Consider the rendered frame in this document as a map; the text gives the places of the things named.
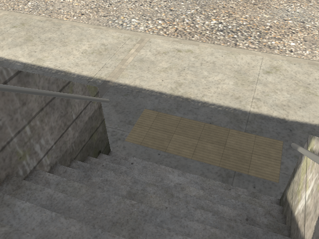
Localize stairs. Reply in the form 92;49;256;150
0;150;292;239

